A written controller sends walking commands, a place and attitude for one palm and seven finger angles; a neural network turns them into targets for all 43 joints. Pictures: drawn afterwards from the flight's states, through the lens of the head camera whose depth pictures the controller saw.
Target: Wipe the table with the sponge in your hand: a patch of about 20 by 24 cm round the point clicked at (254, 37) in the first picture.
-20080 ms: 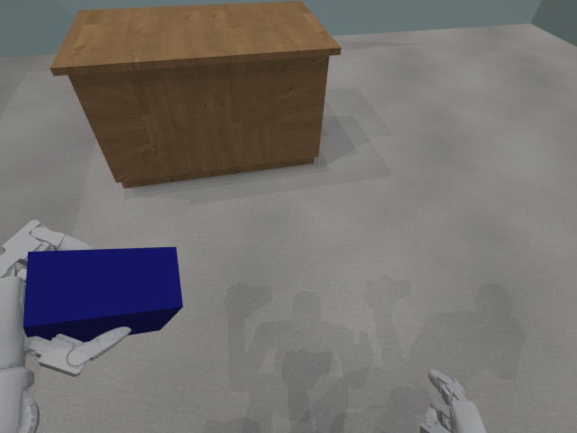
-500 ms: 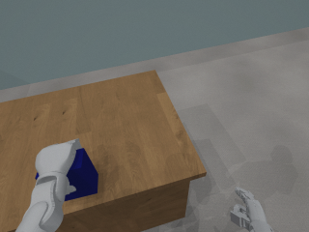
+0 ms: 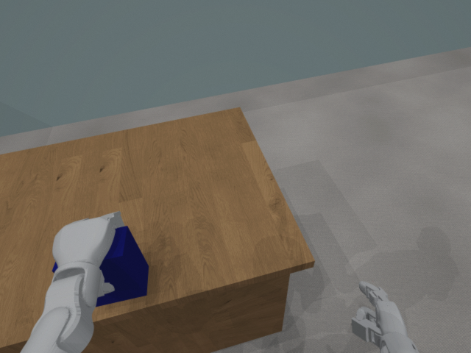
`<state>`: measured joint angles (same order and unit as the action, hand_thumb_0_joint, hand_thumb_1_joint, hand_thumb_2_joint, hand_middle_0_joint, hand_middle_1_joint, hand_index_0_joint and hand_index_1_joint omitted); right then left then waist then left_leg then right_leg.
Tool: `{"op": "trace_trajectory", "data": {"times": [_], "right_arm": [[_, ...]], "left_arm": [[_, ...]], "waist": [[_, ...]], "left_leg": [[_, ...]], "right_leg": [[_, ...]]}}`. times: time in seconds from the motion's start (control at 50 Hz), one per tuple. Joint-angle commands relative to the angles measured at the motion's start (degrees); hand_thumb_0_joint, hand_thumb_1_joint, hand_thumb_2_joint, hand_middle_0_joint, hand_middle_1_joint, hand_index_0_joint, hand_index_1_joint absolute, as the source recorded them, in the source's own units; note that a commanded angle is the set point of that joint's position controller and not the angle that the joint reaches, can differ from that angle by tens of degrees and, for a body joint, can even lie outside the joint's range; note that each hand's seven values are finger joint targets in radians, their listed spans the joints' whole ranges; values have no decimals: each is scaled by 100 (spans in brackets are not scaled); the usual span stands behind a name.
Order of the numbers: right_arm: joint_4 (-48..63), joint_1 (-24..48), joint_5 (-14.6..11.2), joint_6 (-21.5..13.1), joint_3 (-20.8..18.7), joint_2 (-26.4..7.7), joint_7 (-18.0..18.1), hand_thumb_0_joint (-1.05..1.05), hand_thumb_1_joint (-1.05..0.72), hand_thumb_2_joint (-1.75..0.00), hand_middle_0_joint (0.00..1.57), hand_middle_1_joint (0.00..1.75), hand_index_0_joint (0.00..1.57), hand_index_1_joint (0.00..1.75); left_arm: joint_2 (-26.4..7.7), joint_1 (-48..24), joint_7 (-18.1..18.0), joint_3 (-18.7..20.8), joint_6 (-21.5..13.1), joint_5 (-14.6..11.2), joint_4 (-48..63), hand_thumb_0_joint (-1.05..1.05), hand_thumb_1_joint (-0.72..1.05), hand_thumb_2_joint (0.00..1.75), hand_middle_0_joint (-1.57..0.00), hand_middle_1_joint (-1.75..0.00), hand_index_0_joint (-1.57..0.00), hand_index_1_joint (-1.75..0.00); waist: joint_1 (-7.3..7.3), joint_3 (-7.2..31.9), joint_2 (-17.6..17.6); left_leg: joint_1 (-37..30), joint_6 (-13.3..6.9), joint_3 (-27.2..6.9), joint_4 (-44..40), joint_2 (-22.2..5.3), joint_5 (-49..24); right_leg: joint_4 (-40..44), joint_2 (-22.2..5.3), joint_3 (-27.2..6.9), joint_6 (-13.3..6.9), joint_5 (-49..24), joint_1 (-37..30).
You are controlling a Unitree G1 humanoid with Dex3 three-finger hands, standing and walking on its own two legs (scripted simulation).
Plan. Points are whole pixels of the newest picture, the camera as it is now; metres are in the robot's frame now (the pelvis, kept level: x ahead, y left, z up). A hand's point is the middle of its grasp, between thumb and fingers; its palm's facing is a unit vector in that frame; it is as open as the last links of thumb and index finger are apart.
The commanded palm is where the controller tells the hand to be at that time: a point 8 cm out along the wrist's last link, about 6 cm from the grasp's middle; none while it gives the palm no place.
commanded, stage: lower the sponge onto the table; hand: left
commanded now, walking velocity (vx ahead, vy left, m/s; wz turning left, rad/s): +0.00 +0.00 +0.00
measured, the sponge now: (111, 274) +0.23 +0.28 -0.01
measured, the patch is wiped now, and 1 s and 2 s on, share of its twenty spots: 0.00 0.00 0.30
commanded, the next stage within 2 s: wipe forward along the first lane in 0.90 s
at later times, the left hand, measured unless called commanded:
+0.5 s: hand (101, 266) +0.23 +0.29 +0.01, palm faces -0.09 -0.08 -0.99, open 10.5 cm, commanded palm +0.22 +0.29 +0.07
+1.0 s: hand (108, 262) +0.25 +0.29 +0.00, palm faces -0.08 -0.06 -0.99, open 10.5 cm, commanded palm +0.23 +0.29 +0.05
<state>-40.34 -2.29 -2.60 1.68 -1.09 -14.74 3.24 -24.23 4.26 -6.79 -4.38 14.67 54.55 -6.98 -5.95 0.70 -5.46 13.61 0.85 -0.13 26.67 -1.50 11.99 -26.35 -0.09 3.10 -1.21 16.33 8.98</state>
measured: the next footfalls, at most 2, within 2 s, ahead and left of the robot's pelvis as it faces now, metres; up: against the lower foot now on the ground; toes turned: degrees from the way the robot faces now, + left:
none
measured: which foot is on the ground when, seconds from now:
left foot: down 0.00-1.00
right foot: down 0.00-1.00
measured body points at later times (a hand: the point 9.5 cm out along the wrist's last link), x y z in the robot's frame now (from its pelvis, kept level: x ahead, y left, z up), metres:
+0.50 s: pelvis -0.01 +0.00 +0.00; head -0.01 -0.03 +0.45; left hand +0.23 +0.29 +0.07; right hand +0.21 -0.23 -0.10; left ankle +0.03 +0.13 -0.74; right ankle -0.02 -0.11 -0.74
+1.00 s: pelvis -0.01 +0.01 -0.01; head -0.01 -0.02 +0.44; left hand +0.25 +0.29 +0.06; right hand +0.20 -0.22 -0.11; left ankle +0.03 +0.13 -0.74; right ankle -0.02 -0.11 -0.74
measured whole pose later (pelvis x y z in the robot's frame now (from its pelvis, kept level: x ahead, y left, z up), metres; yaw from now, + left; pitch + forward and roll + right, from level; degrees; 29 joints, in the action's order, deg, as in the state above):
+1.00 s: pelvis -0.01 +0.01 -0.01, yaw +0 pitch +2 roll +0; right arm -41.5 -4.4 -3.1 2.5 -1.9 -14.2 2.8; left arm -21.3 -0.4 -12.8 -5.6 14.8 56.6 -18.2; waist -4.9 2.6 -4.6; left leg 19.4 0.3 0.0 30.9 -1.2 13.1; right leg -30.4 -0.5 2.8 -0.7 17.3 14.7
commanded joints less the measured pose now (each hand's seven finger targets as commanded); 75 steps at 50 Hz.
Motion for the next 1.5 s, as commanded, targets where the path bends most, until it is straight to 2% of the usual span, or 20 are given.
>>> {"op": "trace_trajectory", "data": {"times": [0.0, 0.18, 0.4, 0.42, 0.6, 0.62, 0.7, 0.78, 0.8, 0.82, 0.9, 0.98, 1.06, 1.2, 1.22, 1.3, 1.32, 1.4, 1.42, 1.48], "right_arm": [[890, 995, -13, -301, -187, -640, 10, 0, -90, -90, 20, 30, 20, 30], [918, 933, -17, -344, -239, -620, -36, 0, -90, -90, 20, 30, 20, 30], [795, 919, -25, -318, -257, -671, 30, 0, -90, -90, 20, 30, 20, 30], [826, 863, -37, -328, -256, -643, 43, 0, -90, -90, 20, 30, 20, 30], [781, 771, 18, -371, -331, -654, -16, 0, -90, -90, 20, 30, 20, 30], [839, 707, 2, -381, -336, -628, -21, 0, -90, -90, 20, 30, 20, 30], [752, 746, 13, -315, -343, -680, -18, 0, -90, -90, 20, 30, 20, 30], [741, 775, -35, -284, -305, -651, -31, 0, -90, -90, 20, 30, 20, 30], [707, 765, -34, -263, -317, -688, -24, 0, -90, -90, 20, 30, 20, 30], [765, 731, -47, -255, -308, -649, -21, 0, -90, -90, 20, 30, 20, 30], [716, 725, -55, -205, -288, -688, -27, 0, -90, -90, 20, 30, 20, 30], [774, 638, -68, -183, -274, -668, -32, 0, -90, -90, 20, 30, 20, 30], [692, 506, -81, -140, -261, -682, 1, 0, -90, -90, 20, 30, 20, 30], [636, 306, -76, -4, -315, -792, 8, 0, -90, -90, 20, 30, 20, 30], [684, 260, -85, 7, -310, -761, 10, 0, -90, -90, 20, 30, 20, 30], [622, 177, -89, 66, -325, -840, 6, 0, -90, -90, 20, 30, 20, 30], [667, 113, -94, 62, -329, -798, 8, 0, -90, -90, 20, 30, 20, 30], [603, 16, -101, 106, -357, -884, 3, 0, -90, -90, 20, 30, 20, 30], [633, -39, -106, 107, -355, -848, 9, 0, -90, -90, 20, 30, 20, 30], [573, -131, -126, 116, -358, -883, -1, 0, -90, -90, 20, 30, 20, 30]], "left_arm": [[-1352, -1328, -297, 862, -75, 109, 1021, 0, 10, 130, -120, -160, -120, -160], [-1033, -1329, -491, 598, -165, 190, 969, 0, 10, 130, -120, -160, -120, -160], [-1422, -1330, -620, 1000, -97, 171, 579, 0, 10, 130, -120, -160, -120, -160], [-1156, -1416, -598, 727, -140, 133, 603, 0, 10, 130, -120, -160, -120, -160], [-1078, -1384, -690, 734, -421, 250, 517, 0, 10, 130, -120, -160, -120, -160], [-809, -1362, -711, 480, -435, 207, 580, 0, 10, 130, -120, -160, -120, -160], [-1234, -1362, -883, 926, -320, 301, 341, 0, 10, 130, -120, -160, -120, -160], [-884, -1500, -909, 534, -143, 299, 65, 0, 10, 130, -120, -160, -120, -160], [-1095, -1466, -913, 766, -101, 278, 12, 0, 10, 130, -120, -160, -120, -160], [-745, -1465, -879, 423, -71, 249, 23, 0, 10, 130, -120, -160, -120, -160], [-889, -1515, -790, 505, -6, 276, -312, 0, 10, 130, -120, -160, -120, -160], [-629, -1677, -720, 193, -39, 292, -472, 0, 10, 130, -120, -160, -120, -160], [-648, -2241, -732, 147, -66, 343, -877, 0, 10, 130, -120, -160, -120, -160], [-1089, -2216, -708, 589, -72, 409, -1489, 0, 10, 130, -120, -160, -120, -160], [-881, -2352, -690, 364, -103, 381, -1444, 0, 10, 130, -120, -160, -120, -160], [-1291, -2425, -687, 708, -112, 424, -1826, 0, 10, 130, -120, -160, -120, -160], [-992, -2454, -667, 431, -144, 388, -1816, 0, 10, 130, -120, -160, -120, -160], [-1398, -2425, -669, 801, -193, 408, -2147, 0, 10, 130, -120, -160, -120, -160], [-1109, -2596, -653, 495, -217, 403, -2156, 0, 10, 130, -120, -160, -120, -160], [-1221, -2808, -651, 520, -255, 433, -2502, 0, 10, 130, -120, -160, -120, -160]], "waist": [[-3, 1092, 293], [27, 1205, 285], [-1, 1117, 293], [82, 1108, 227], [61, 1225, 253], [116, 1190, 167], [4, 1280, 276], [92, 1177, 329], [57, 1179, 305], [104, 1219, 256], [99, 1069, 412], [169, 1079, 560], [271, 984, 623], [184, 1310, 653], [269, 1320, 615], [249, 1204, 674], [324, 1271, 705], [278, 1289, 792], [383, 1280, 797], [428, 1169, 849]], "left_leg": [[-765, -323, -117, -191, 303, -1014], [-706, -331, -67, -87, 262, -1122], [-598, -339, -78, -59, 317, -845], [-581, -368, -8, -31, 298, -815], [-625, -337, -128, 48, 250, -942], [-582, -356, -69, 62, 224, -896], [-512, -319, -110, 50, 243, -897], [-425, -316, -66, 76, 230, -824], [-409, -301, -127, 44, 242, -757], [-389, -325, -73, 57, 240, -739], [-295, -320, -124, 63, 263, -571], [-189, -347, -91, 129, 265, -468], [-45, -347, -82, 172, 274, -234], [164, -331, -42, 346, 310, -543], [158, -354, 15, 401, 303, -573], [385, -346, -10, 425, 314, -482], [379, -367, 47, 476, 312, -501], [560, -352, 23, 527, 309, -531], [571, -369, 68, 565, 303, -509], [725, -369, 76, 597, 287, -323]], "right_leg": [[486, 142, -407, -242, -1169, 224], [337, 112, -313, -224, -1355, 324], [411, 132, -441, -222, -1073, 355], [382, 112, -330, -192, -1101, 393], [265, 168, -360, -246, -1074, 630], [220, 145, -226, -219, -1070, 661], [219, 163, -371, -250, -1056, 597], [175, 136, -234, -214, -1009, 715], [190, 169, -295, -241, -877, 690], [148, 151, -181, -216, -896, 682], [210, 169, -271, -232, -712, 794], [157, 152, -218, -204, -671, 914], [111, 156, -186, -197, -449, 1139], [-32, 146, -290, -220, -990, 940], [-57, 119, -236, -191, -1108, 956], [-41, 133, -332, -205, -1032, 1041], [-83, 111, -254, -168, -1114, 1026], [-117, 123, -334, -187, -1200, 1044], [-156, 105, -252, -153, -1199, 1109], [-131, 99, -262, -138, -943, 1326]]}}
